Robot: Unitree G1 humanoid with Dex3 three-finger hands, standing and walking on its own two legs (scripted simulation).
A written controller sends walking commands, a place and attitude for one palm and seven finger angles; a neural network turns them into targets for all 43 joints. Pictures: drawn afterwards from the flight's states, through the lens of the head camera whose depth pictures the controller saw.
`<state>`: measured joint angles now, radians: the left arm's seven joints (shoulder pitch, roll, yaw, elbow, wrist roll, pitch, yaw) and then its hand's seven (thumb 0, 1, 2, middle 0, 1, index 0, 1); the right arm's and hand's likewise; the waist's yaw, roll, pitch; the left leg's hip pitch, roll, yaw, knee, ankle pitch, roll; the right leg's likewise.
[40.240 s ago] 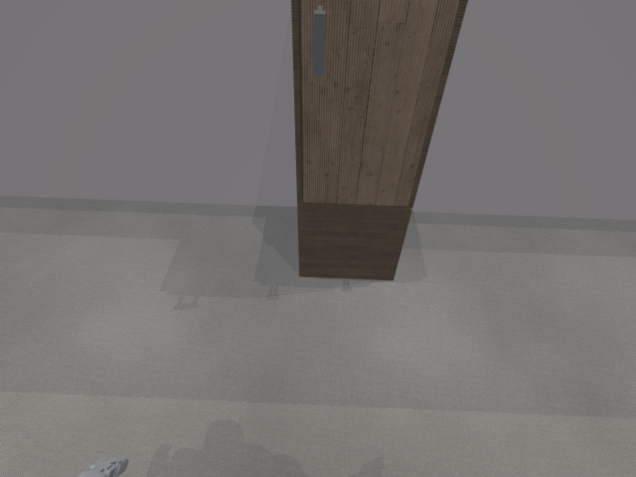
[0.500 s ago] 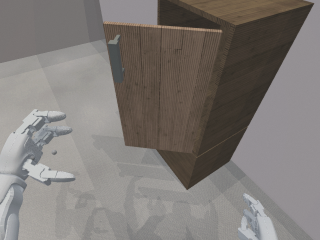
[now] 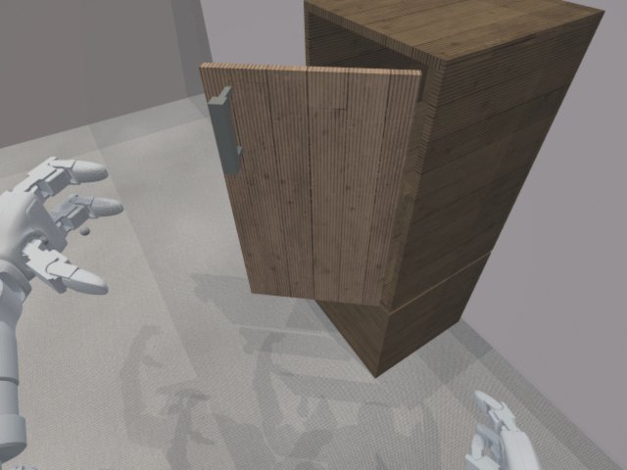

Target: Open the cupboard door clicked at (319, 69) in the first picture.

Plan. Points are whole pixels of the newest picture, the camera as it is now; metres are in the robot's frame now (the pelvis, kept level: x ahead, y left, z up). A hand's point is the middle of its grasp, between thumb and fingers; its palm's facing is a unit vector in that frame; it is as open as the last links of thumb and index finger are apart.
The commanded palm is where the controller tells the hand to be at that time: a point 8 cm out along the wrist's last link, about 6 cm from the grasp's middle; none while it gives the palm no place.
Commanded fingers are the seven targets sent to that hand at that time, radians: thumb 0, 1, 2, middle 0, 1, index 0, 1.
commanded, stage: raise the hand with hooked fingers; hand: left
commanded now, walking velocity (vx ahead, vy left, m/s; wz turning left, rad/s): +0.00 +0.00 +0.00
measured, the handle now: (229, 130) +0.58 +0.20 +0.16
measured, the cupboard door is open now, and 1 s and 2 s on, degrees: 50 50 50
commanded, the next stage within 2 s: move the hooked fingers beside the handle in 0.40 s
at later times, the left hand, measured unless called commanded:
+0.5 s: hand (104, 245) +0.29 +0.26 +0.18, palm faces +0.04 -1.00 -0.06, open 14.0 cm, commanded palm +0.26 +0.30 +0.18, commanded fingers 0.00 -0.50 0.30 -0.30 -1.20 -0.30 -1.20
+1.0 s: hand (139, 199) +0.37 +0.26 +0.18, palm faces +0.00 -1.00 -0.02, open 14.0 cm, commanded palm +0.35 +0.30 +0.17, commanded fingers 0.00 -0.50 0.30 -0.30 -1.20 -0.30 -1.20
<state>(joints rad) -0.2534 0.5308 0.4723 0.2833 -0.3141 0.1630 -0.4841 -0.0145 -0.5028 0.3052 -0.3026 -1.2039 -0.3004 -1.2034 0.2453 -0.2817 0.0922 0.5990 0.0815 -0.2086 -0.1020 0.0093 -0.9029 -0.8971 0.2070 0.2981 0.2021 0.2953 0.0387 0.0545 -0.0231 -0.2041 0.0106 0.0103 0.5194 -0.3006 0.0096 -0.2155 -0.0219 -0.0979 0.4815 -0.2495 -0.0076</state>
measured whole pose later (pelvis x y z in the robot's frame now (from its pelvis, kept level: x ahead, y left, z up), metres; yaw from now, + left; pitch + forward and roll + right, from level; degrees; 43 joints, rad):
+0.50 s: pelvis -0.01 -0.01 +0.00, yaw -1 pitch -2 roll +0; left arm -0.20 0.48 0.48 0.26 -0.32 0.13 -0.48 -0.02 -0.50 0.30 -0.30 -1.20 -0.30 -1.20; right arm 0.22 -0.28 0.08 0.59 0.08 -0.20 -0.10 0.01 -0.90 -0.90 0.21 0.30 0.20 0.30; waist 0.04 0.06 -0.02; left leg -0.18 0.03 0.02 0.50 -0.29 -0.01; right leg -0.21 -0.01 -0.09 0.49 -0.25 -0.03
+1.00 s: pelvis -0.01 +0.00 +0.00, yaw -2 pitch +1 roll +0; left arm -0.50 0.54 0.44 0.63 -0.25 0.06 -0.46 -0.02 -0.50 0.30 -0.30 -1.20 -0.30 -1.20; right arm 0.29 -0.30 0.08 0.63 0.08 -0.19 -0.11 0.01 -0.90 -0.90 0.21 0.30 0.20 0.30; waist -0.02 0.04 -0.03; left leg -0.25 0.02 0.04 0.52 -0.29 0.01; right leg -0.28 -0.01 -0.07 0.50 -0.24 -0.01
